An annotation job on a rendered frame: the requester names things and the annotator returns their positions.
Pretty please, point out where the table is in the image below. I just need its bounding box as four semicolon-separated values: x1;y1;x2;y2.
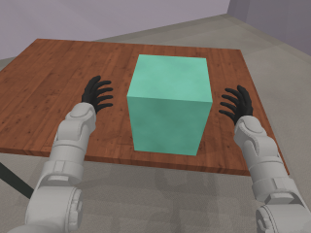
0;38;290;199

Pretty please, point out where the right robot upper arm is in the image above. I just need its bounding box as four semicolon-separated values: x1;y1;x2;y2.
256;204;311;233

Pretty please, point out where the robot left forearm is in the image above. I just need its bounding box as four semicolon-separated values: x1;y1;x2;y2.
24;102;96;225

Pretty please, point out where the left robot hand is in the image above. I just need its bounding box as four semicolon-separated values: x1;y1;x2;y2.
81;75;114;115

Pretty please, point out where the robot right forearm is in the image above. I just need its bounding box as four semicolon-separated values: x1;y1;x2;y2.
233;116;311;216

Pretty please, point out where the left robot upper arm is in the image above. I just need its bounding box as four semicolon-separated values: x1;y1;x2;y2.
7;185;84;233

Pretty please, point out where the carton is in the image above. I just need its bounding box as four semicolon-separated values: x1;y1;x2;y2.
126;54;213;156

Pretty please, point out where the right robot hand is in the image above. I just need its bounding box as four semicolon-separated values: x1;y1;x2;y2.
219;85;254;125

